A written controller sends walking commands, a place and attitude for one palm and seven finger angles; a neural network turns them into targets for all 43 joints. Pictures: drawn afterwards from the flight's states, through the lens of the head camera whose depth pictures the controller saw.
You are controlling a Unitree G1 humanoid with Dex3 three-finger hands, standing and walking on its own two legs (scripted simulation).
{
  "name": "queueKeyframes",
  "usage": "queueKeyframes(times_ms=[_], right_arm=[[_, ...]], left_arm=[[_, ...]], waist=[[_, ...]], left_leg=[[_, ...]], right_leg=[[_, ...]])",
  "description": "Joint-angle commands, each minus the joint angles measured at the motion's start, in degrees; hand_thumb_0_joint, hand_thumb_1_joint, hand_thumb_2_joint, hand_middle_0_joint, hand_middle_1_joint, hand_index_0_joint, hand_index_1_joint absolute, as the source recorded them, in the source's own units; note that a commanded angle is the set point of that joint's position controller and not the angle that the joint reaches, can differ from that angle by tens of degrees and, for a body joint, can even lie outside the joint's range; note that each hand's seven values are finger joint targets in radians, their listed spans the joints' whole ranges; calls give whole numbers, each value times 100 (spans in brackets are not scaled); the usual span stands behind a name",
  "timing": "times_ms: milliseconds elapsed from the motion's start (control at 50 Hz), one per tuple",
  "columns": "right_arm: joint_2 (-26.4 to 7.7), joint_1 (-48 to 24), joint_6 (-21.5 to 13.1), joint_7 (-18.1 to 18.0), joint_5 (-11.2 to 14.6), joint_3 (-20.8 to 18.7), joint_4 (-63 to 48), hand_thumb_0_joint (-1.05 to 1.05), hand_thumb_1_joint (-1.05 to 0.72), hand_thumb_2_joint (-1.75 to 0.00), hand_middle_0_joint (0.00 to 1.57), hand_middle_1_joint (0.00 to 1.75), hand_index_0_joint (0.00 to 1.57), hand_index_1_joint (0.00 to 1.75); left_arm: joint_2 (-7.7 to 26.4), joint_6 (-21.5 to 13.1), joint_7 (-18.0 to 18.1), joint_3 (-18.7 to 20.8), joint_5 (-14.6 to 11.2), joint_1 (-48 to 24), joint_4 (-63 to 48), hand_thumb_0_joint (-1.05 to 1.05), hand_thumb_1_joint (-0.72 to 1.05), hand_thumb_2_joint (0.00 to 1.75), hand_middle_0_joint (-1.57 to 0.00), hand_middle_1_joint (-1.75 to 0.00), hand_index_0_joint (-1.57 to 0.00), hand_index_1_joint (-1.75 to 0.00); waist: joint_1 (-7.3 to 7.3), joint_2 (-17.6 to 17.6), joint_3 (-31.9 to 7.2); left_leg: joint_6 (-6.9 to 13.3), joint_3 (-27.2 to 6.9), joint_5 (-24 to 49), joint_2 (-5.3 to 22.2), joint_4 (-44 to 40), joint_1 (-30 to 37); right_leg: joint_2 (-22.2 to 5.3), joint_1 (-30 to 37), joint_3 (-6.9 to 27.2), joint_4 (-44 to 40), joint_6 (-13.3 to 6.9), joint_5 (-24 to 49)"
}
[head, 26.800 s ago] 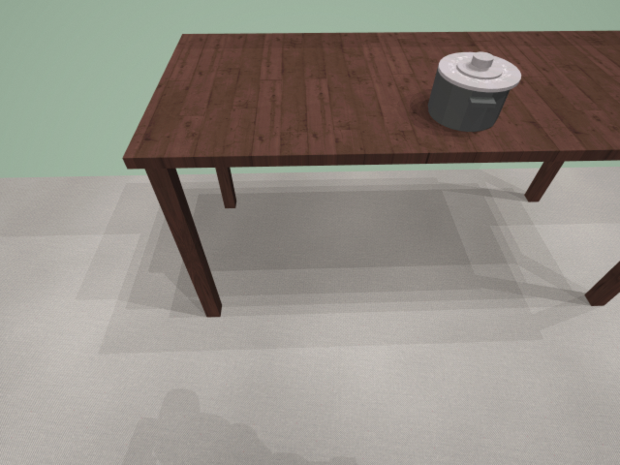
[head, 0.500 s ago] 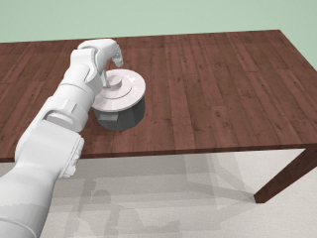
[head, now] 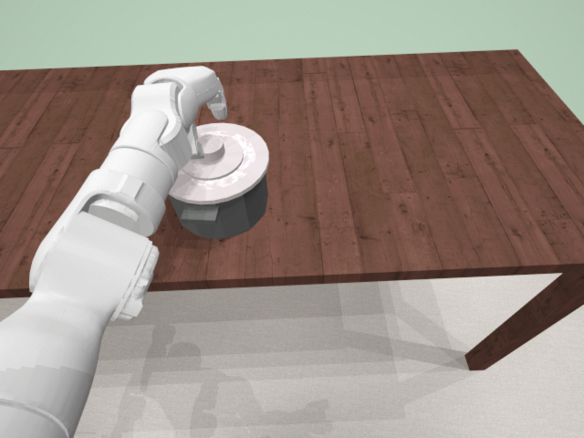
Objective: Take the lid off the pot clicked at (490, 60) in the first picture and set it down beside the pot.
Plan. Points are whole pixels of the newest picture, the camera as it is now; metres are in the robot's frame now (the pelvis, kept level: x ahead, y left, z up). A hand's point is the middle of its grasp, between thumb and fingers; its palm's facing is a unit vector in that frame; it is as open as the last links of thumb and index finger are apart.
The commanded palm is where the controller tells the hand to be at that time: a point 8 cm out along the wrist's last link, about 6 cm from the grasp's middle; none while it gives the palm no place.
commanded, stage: move the open hand above the knob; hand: left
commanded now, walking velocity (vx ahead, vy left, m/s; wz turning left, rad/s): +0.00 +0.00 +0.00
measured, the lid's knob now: (209, 148) +0.52 +0.09 +0.11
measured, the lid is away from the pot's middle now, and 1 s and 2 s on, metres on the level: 0.01 0.01 0.01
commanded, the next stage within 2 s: lower the open fingers around the knob in 0.70 s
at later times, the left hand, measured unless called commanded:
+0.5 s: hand (201, 128) +0.50 +0.09 +0.16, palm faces -0.32 -0.02 -0.95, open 10.4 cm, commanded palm +0.50 +0.09 +0.23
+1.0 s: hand (194, 141) +0.48 +0.10 +0.16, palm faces -0.41 -0.05 -0.91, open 10.4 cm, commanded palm +0.49 +0.09 +0.21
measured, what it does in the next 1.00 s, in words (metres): stands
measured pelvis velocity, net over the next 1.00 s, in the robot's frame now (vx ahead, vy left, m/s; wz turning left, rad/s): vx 0.00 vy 0.00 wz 0.02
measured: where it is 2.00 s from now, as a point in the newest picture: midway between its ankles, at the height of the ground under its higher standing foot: outside the picture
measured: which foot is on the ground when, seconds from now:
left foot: down 0.00-1.00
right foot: down 0.00-1.00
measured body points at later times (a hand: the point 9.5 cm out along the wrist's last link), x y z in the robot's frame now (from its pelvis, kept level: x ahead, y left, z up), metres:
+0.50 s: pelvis +0.01 +0.00 +0.00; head +0.05 -0.02 +0.45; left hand +0.51 +0.09 +0.22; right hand +0.05 -0.26 -0.14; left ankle -0.03 +0.09 -0.74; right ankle -0.01 -0.13 -0.74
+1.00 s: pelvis +0.00 +0.00 +0.00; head +0.04 -0.02 +0.45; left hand +0.50 +0.10 +0.21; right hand +0.06 -0.27 -0.13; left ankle -0.03 +0.09 -0.74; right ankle -0.01 -0.13 -0.74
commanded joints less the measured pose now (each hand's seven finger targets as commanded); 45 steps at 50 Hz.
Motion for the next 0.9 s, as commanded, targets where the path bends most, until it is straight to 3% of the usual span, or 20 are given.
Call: queueKeyframes(times_ms=[0, 80, 160, 240, 300, 320, 380, 400, 460, 520, 580, 620, 660, 700, 720, 760, 780, 800, 840, 880], right_arm=[[-774, 197, -184, -40, -25, -265, -516, 0, -90, -90, 20, 30, 20, 30], [-774, 235, -210, -32, -24, -282, -534, 0, -90, -90, 20, 30, 20, 30], [-793, 242, -169, 13, -14, -274, -431, 0, -90, -90, 20, 30, 20, 30], [-763, 314, -243, -10, -65, -287, -446, 0, -90, -90, 20, 30, 20, 30], [-763, 297, -177, 18, -58, -276, -414, 0, -90, -90, 20, 30, 20, 30], [-809, 268, -141, 38, -45, -271, -404, 0, -90, -90, 20, 30, 20, 30], [-764, 161, -167, 47, -43, -300, -560, 0, -90, -90, 20, 30, 20, 30], [-752, 173, -166, 44, -52, -285, -547, 0, -90, -90, 20, 30, 20, 30], [-759, 179, -121, 22, -35, -264, -478, 0, -90, -90, 20, 30, 20, 30], [-714, 110, -182, -4, -52, -268, -574, 0, -90, -90, 20, 30, 20, 30], [-748, 138, -115, 8, -33, -264, -533, 0, -90, -90, 20, 30, 20, 30], [-774, 56, -83, 10, -23, -246, -535, 0, -90, -90, 20, 30, 20, 30], [-743, 5, -107, -17, -4, -218, -582, 0, -90, -90, 20, 30, 20, 30], [-682, 19, -187, -18, -38, -263, -680, 0, -90, -90, 20, 30, 20, 30], [-655, 50, -191, -17, -64, -273, -674, 0, -90, -90, 20, 30, 20, 30], [-734, 17, -66, 4, -13, -241, -562, 0, -90, -90, 20, 30, 20, 30], [-761, 16, -55, 33, 11, -254, -580, 0, -90, -90, 20, 30, 20, 30], [-759, -89, -38, 73, 17, -244, -474, 0, -90, -90, 20, 30, 20, 30], [-790, -33, -82, 69, 4, -247, -520, 0, -90, -90, 20, 30, 20, 30], [-760, 32, -184, 13, -32, -273, -568, 0, -90, -90, 20, 30, 20, 30]], left_arm=[[1134, -70, 239, 359, 136, -3265, -1061, 0, -19, 114, -65, -38, -65, -38], [1058, -127, 273, 284, 101, -3419, -1332, 0, -19, 114, -65, -38, -65, -38], [821, 46, 289, 127, 103, -3374, -943, 0, -19, 114, -65, -38, -65, -38], [1328, -47, 365, 518, 190, -3603, -1272, 0, -19, 114, -65, -38, -65, -38], [984, 88, 370, 319, 207, -3024, -745, 0, -19, 114, -65, -38, -65, -38], [1117, 148, 373, 431, 205, -3011, -732, 0, -19, 114, -65, -38, -65, -38], [812, 50, 283, 209, 64, -3283, -1334, 0, -19, 114, -65, -38, -65, -38], [1135, 25, 284, 405, 144, -3372, -1392, 0, -19, 114, -65, -38, -65, -38], [967, 138, 287, 277, 180, -3230, -959, 0, -19, 114, -65, -38, -65, -38], [1257, 18, 320, 487, 162, -3495, -1484, 0, -19, 114, -65, -38, -65, -38], [866, 107, 294, 232, 147, -2933, -948, 0, -19, 114, -65, -38, -65, -38], [1062, 171, 270, 377, 116, -3024, -965, 0, -19, 114, -65, -38, -65, -38], [1039, 127, 233, 250, 112, -3395, -1256, 0, -19, 114, -65, -38, -65, -38], [1197, -79, 236, 358, 146, -3631, -1945, 0, -19, 114, -65, -38, -65, -38], [1203, -82, 237, 407, 181, -3367, -1749, 0, -19, 114, -65, -38, -65, -38], [951, 110, 212, 252, 186, -2794, -953, 0, -19, 114, -65, -38, -65, -38], [639, 107, 187, 41, 55, -2821, -1046, 0, -19, 114, -65, -38, -65, -38], [551, 440, 64, -44, 38, -2946, -470, 0, -19, 114, -65, -38, -65, -38], [917, 513, -91, 214, -35, -3447, -953, 0, -19, 114, -65, -38, -65, -38], [719, 305, -182, 7, -42, -3814, -1354, 0, -19, 114, -65, -38, -65, -38]], waist=[[-74, -531, -2346], [-73, -205, -2560], [-139, -474, -2239], [-45, -354, -2768], [-31, -620, -2382], [-23, -669, -2253], [-42, -473, -2619], [-17, -444, -2731], [-68, -667, -2259], [2, -458, -2722], [-25, -614, -2303], [-23, -778, -2199], [-64, -612, -2314], [-16, -315, -2898], [39, -275, -2874], [-11, -704, -2132], [-42, -627, -2040], [-32, -567, -1870], [-55, -608, -2222], [-159, -428, -2470]], left_leg=[[145, -251, 2291, 21, 82, 1337], [131, -286, 2692, 33, 131, 1541], [126, -242, 2337, 19, 93, 1343], [127, -304, 2806, 35, 150, 1566], [125, -254, 2800, 39, 144, 1300], [128, -225, 2658, 56, 107, 1207], [159, -235, 2853, 25, 173, 1467], [152, -266, 2919, 37, 175, 1528], [147, -227, 2469, 21, 99, 1287], [159, -227, 2628, 10, 126, 1473], [152, -206, 2659, 10, 117, 1239], [160, -143, 2178, -12, 64, 1090], [166, -156, 2102, -42, 31, 1124], [170, -255, 2631, 0, 136, 1627], [171, -262, 2918, -2, 188, 1683], [133, -154, 2383, 10, 85, 1215], [138, -177, 2305, -6, 67, 1169], [126, -194, 1943, -96, 44, 1081], [164, -233, 1909, -136, 15, 1176], [189, -282, 2097, -139, 114, 1435]], right_leg=[[301, 675, -183, -45, -308, 2159], [281, 655, -177, -21, -335, 2305], [335, 501, -210, -40, -305, 2160], [313, 813, -160, 29, -315, 2492], [322, 731, -205, 13, -307, 2484], [320, 725, -202, -6, -305, 2463], [276, 801, -183, 11, -300, 2566], [289, 885, -149, 32, -290, 2614], [322, 698, -204, -27, -297, 2329], [278, 986, -128, 20, -308, 2557], [283, 825, -180, -21, -315, 2494], [285, 898, -163, -44, -288, 2389], [264, 950, -142, -33, -298, 2410], [253, 1036, -110, 18, -297, 2545], [263, 1038, -117, 31, -312, 2645], [294, 827, -187, -40, -295, 2397], [271, 716, -213, -60, -312, 2296], [287, 661, -222, -20, -320, 2221], [271, 885, -174, -35, -306, 2340], [255, 791, -166, -46, -313, 2375]])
